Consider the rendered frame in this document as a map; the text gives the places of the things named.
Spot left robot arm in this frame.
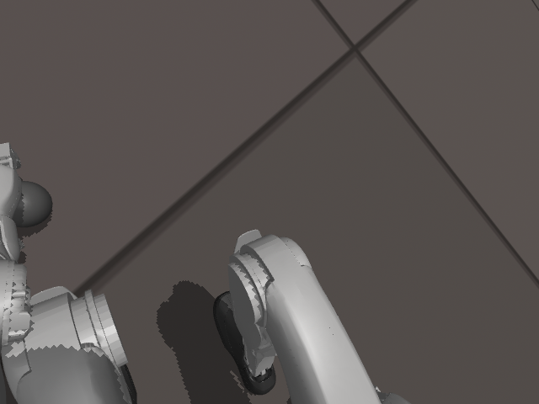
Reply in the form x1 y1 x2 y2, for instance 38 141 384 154
0 215 31 404

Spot right robot foot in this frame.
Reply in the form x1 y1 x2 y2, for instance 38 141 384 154
213 291 276 395

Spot left robot foot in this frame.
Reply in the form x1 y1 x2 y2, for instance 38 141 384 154
120 364 137 404

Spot ball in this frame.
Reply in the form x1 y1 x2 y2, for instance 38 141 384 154
13 181 52 227

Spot left robot hand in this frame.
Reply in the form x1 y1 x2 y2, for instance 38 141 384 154
0 142 25 249

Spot right robot hand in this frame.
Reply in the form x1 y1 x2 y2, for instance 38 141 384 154
374 385 411 404

